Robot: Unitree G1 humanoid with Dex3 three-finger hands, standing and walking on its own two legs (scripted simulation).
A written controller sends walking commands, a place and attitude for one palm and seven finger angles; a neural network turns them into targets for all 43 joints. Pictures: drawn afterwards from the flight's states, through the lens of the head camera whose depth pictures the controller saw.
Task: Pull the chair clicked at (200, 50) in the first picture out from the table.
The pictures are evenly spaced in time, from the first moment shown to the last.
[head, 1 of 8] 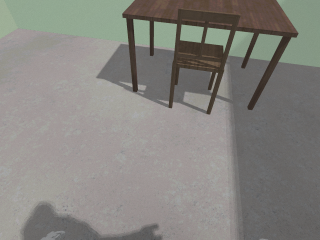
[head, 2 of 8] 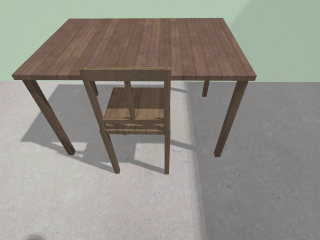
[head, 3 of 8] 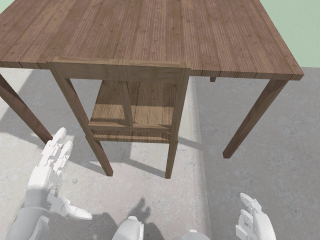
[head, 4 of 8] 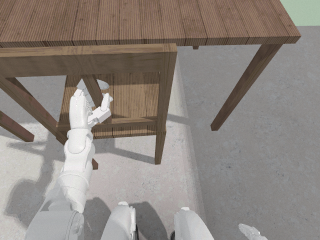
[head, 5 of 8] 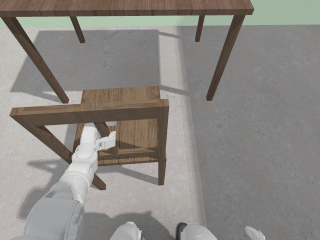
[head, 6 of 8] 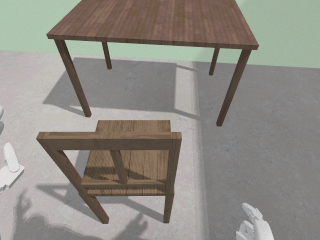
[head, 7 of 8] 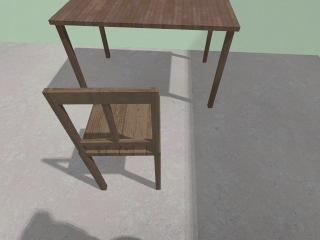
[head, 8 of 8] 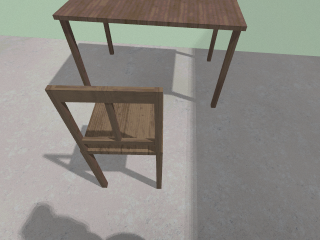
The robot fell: no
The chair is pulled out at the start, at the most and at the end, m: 0.00 0.64 0.64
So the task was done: yes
